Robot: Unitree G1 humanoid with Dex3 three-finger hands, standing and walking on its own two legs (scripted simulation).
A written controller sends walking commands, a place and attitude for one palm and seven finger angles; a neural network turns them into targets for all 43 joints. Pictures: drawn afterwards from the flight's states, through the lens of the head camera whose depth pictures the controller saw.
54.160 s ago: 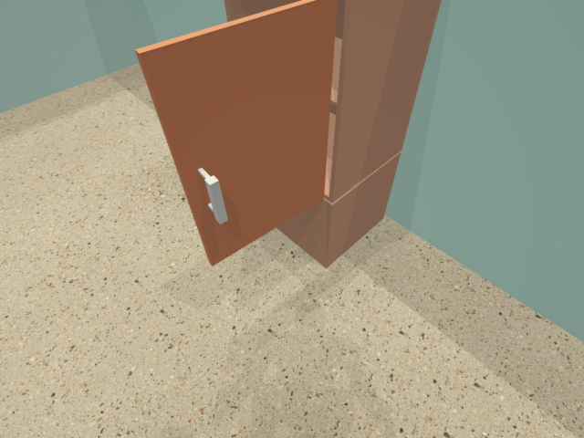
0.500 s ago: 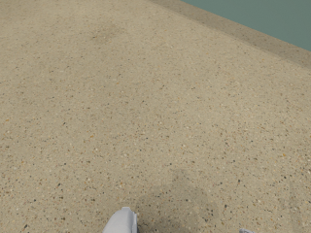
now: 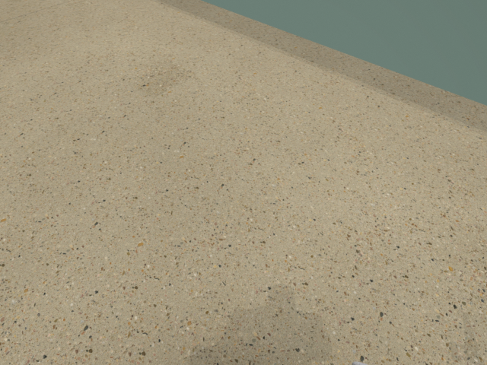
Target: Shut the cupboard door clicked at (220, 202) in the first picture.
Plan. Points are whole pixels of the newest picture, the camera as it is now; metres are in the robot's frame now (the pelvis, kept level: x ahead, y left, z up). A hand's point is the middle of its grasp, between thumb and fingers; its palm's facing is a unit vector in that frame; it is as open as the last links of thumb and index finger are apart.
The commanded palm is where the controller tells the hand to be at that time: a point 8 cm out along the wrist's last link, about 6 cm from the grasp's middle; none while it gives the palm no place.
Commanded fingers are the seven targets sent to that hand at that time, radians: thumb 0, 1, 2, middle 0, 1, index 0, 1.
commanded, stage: turn to face it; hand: left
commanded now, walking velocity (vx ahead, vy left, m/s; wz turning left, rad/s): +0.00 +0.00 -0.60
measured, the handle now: out of the picture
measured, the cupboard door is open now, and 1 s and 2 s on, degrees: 31 31 31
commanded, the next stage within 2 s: none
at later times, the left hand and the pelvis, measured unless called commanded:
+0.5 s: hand (155, 357) +0.15 +0.19 -0.18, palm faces -0.22 -0.95 -0.22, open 7.4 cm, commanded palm none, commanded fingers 0.00 0.90 0.90 -0.20 -0.30 -0.20 -0.30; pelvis +0.04 +0.00 -0.01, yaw -17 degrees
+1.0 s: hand (207, 320) +0.22 +0.09 -0.15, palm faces -0.53 -0.80 -0.26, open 7.4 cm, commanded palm none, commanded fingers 0.00 0.90 0.90 -0.20 -0.30 -0.20 -0.30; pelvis +0.03 -0.02 +0.00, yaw -34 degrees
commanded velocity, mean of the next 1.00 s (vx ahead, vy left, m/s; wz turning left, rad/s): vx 0.00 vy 0.00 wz -0.60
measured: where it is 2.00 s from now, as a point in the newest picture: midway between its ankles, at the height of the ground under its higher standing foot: outside the picture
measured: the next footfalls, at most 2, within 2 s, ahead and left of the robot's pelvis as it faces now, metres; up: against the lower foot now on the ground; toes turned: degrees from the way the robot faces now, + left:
right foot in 0.08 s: +0.02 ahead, -0.13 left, +0.00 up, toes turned -7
left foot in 0.48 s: +0.13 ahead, +0.11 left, +0.00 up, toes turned -15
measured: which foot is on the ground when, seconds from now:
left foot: down 0.00-0.08, up 0.10-0.46, down 0.48-0.84, up 0.86-1.00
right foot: up 0.00-0.06, down 0.08-0.48, up 0.50-0.82, down 0.84-1.00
